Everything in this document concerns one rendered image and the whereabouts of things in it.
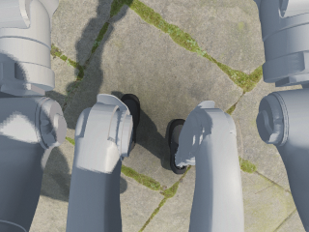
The right robot foot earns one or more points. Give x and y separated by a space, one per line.
173 142

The left robot upper arm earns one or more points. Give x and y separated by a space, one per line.
30 127

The right robot upper arm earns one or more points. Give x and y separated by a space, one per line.
283 120

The robot foot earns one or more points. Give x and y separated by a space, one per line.
173 142
133 105

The robot right forearm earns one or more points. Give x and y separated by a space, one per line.
285 33

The left robot foot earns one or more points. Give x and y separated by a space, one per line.
133 105

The robot left forearm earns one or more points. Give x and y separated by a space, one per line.
25 45

